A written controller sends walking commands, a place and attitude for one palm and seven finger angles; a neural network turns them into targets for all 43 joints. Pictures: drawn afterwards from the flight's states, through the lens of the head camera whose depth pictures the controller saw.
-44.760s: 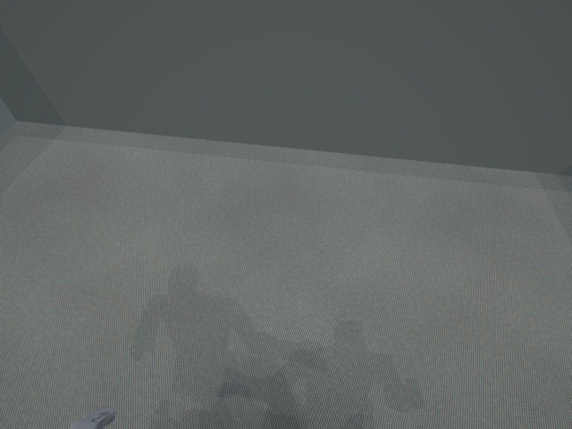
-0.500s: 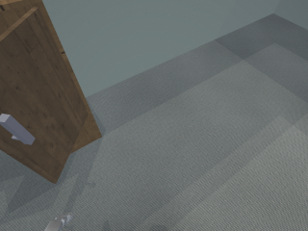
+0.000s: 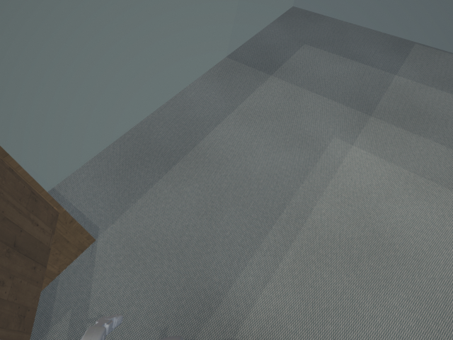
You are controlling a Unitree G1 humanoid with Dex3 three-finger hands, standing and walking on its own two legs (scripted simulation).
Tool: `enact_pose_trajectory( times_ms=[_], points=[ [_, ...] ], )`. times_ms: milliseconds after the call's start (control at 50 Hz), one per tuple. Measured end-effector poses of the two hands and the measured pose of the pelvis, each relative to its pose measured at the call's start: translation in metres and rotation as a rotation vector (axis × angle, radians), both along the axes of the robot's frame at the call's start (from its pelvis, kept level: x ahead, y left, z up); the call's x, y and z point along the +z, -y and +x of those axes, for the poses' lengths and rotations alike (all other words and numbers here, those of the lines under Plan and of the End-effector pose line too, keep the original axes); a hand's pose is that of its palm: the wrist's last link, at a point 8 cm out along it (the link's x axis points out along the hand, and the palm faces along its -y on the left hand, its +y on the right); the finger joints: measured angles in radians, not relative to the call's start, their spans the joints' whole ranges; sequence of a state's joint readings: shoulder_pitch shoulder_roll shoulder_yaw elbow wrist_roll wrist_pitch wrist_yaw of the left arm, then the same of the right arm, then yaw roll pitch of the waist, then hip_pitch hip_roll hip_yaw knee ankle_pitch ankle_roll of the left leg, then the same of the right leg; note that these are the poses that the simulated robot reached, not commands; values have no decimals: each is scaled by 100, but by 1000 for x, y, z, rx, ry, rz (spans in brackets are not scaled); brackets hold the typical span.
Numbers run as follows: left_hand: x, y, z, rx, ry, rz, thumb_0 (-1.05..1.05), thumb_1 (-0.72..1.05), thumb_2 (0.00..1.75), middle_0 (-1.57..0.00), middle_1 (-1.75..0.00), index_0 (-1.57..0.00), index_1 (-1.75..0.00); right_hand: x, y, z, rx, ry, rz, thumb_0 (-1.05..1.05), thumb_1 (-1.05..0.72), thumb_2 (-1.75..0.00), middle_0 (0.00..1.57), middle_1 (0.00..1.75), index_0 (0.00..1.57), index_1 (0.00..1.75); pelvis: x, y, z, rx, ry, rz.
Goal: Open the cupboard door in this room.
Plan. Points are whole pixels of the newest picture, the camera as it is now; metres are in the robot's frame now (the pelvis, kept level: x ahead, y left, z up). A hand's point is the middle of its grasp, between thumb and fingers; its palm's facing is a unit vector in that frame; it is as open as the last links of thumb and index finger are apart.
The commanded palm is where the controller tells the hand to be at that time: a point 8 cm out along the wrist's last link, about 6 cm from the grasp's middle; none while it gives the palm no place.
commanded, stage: walk to a spot facing it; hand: left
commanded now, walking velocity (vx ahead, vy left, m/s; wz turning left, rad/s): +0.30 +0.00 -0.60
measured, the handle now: out of the picture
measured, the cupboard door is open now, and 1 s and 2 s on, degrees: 46 46 46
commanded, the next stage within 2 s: turn to face it in 1.30 s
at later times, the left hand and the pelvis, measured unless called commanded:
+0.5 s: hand (174, 260) +0.29 +0.14 -0.14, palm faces -0.33 -0.93 -0.18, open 7.4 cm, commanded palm none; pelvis +0.13 -0.02 +0.02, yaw -19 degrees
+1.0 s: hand (228, 204) +0.45 +0.02 -0.17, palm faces -0.43 -0.88 -0.19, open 7.3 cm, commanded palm none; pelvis +0.34 -0.14 +0.00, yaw -28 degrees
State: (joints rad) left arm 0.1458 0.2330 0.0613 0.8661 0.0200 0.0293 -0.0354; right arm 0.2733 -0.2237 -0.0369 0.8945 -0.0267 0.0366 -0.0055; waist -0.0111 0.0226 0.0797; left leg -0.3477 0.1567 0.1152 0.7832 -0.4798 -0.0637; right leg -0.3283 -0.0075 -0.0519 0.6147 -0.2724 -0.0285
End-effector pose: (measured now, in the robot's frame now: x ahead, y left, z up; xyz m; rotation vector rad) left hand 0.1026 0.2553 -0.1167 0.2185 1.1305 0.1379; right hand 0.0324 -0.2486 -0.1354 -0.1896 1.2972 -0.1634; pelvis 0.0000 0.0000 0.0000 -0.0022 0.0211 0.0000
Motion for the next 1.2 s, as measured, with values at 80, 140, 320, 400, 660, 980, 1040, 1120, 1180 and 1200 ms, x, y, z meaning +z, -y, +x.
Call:
enact_pose_trajectory(
  times_ms=[80, 140, 320, 400, 660, 980, 1040, 1120, 1180, 1200],
  points=[
    [4, 9, -5, -8, -57, 4, 0, 90, 90, -20, -30, -20, -30, 8, 11, 15, -40, 7, -7, 1, -90, -89, 20, 30, 21, 30, 9, 1, 11, -37, 5, 1],
    [3, 11, -10, -19, -112, -9, 0, 90, 90, -20, -30, -20, -30, 21, 14, 37, -59, 63, -18, 1, -91, -89, 20, 30, 20, 30, 16, 0, 24, -76, 0, 14],
    [-19, 1, 28, -106, -249, -42, 0, 90, 90, -20, -30, -20, -30, 34, 6, 87, -121, 226, -81, 1, -90, -89, 20, 30, 20, 30, 7, -11, 77, -217, 1, -2],
    [-9, 19, 95, -185, -182, -54, 1, 90, 90, -20, -30, -20, -30, 35, 0, 62, -189, 124, -54, 0, -90, -89, 20, 30, 20, 30, 17, 0, 100, -263, -4, -1],
    [5, 167, 328, -468, 142, -31, 0, 91, 90, -20, -30, -20, -30, -6, 23, -10, -487, -257, 85, 1, -90, -89, 20, 30, 20, 30, -8, 81, 188, -384, 24, 16],
    [-23, 184, 359, -402, -171, -26, -1, 93, 90, -20, -30, -20, -30, 17, 127, 250, -438, 177, -37, 1, -91, -89, 19, 30, 20, 30, 3, 134, 330, -480, 17, -11],
    [-20, 194, 383, -421, -204, -6, 0, 92, 90, -20, -30, -20, -30, 17, 128, 265, -460, 170, -19, 0, -91, -89, 19, 30, 20, 30, 6, 148, 353, -492, 15, 11],
    [-5, 231, 428, -444, -166, -22, 0, 91, 90, -20, -30, -20, -30, 16, 133, 259, -503, 64, 16, 0, -93, -89, 20, 30, 21, 30, 16, 171, 381, -508, 6, 18],
    [2, 269, 465, -483, -118, -35, 0, 91, 90, -20, -30, -20, -30, 11, 140, 249, -537, -29, 60, 0, -93, -89, 20, 30, 21, 30, 17, 193, 402, -521, 7, 14],
    [1, 282, 477, -497, -101, -36, 0, 91, 90, -20, -30, -20, -30, 7, 144, 246, -552, -58, 74, 0, -93, -89, 20, 30, 21, 30, 15, 203, 409, -525, 12, 15]
  ],
)
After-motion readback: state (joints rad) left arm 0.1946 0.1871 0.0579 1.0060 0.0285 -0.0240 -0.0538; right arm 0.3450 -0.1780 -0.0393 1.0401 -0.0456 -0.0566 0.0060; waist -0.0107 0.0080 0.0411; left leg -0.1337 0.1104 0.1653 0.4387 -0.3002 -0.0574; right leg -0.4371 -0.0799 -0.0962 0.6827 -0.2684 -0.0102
